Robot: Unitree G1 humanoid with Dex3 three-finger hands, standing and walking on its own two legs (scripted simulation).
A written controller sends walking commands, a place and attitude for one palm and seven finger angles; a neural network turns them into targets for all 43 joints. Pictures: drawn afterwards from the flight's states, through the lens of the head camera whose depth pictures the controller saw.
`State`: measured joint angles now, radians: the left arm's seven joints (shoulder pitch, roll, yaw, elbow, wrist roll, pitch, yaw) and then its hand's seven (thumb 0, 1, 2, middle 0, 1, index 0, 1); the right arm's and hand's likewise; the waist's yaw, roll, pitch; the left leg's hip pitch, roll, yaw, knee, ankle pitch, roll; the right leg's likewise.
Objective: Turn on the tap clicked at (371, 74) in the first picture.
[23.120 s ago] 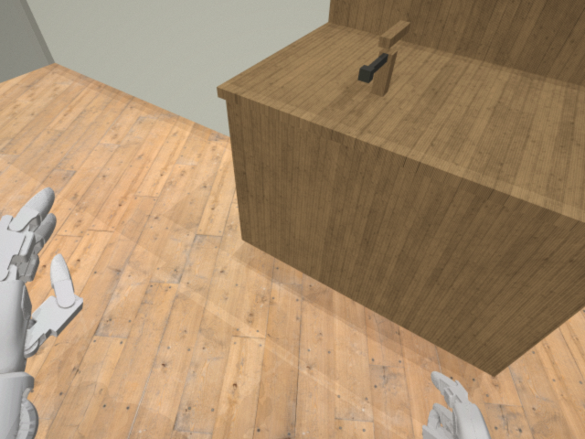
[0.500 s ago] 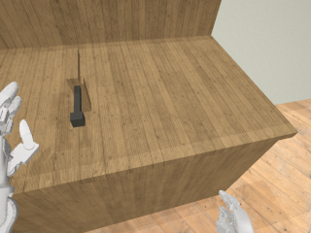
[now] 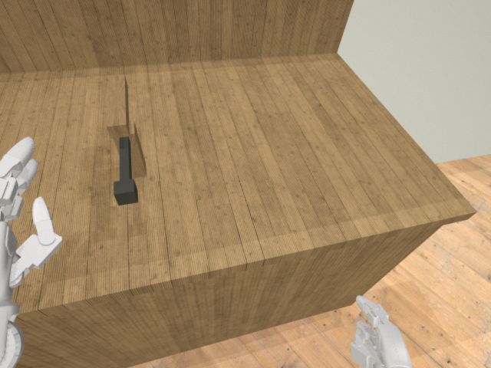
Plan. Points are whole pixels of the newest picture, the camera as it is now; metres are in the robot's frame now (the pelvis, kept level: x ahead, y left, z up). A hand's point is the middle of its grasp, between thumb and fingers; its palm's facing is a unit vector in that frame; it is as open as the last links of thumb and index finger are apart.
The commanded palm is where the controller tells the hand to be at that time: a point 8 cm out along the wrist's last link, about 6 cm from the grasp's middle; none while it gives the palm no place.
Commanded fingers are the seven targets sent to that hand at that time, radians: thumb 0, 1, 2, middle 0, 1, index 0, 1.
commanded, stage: look again from close up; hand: left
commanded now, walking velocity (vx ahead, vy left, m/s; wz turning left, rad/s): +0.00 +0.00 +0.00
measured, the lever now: (126, 192) +0.33 +0.22 +0.11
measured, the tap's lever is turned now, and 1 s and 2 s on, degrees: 0 0 0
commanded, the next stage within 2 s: shuffle to correct the standing spot in 0.18 s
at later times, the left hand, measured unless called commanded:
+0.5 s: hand (80, 236) +0.22 +0.22 +0.16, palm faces +0.37 -0.85 -0.36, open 7.4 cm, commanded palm +0.16 +0.26 +0.18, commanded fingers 0.00 0.90 0.90 -0.20 -0.30 -0.20 -0.30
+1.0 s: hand (138, 243) +0.22 +0.16 +0.16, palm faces +0.31 -0.86 -0.41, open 7.4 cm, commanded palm +0.16 +0.20 +0.18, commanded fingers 0.00 0.90 0.90 -0.20 -0.30 -0.20 -0.30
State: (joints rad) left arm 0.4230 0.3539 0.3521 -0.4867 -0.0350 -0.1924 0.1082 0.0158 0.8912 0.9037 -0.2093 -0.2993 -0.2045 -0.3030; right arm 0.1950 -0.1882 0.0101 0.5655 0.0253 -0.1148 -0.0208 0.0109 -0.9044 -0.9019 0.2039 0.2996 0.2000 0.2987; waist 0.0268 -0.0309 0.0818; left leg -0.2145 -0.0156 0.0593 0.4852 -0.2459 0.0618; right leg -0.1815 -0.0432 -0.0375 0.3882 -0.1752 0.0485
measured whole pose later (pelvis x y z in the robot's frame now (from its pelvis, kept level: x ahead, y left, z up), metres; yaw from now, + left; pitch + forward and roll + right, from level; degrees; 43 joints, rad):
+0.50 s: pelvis +0.00 -0.02 +0.00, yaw +0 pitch -1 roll -1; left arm 0.42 0.36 0.36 -0.48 -0.05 -0.17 0.10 0.02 0.89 0.90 -0.21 -0.30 -0.20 -0.30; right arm 0.19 -0.18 0.01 0.56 0.03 -0.09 -0.02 0.01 -0.90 -0.90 0.20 0.30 0.20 0.30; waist 0.02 -0.02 0.08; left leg -0.21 0.01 0.05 0.46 -0.23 0.03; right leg -0.19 -0.02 -0.04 0.39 -0.18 0.02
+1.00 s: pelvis +0.00 -0.08 +0.00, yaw -1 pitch +0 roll -1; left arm 0.48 0.39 0.37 -0.56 -0.10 -0.13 0.09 0.02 0.89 0.90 -0.21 -0.30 -0.21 -0.30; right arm 0.19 -0.20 -0.02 0.55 0.03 -0.08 -0.03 0.01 -0.90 -0.90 0.20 0.30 0.20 0.30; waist 0.01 0.00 0.08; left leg -0.28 0.10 0.02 0.53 -0.26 -0.05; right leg -0.26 0.06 -0.07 0.47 -0.22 -0.06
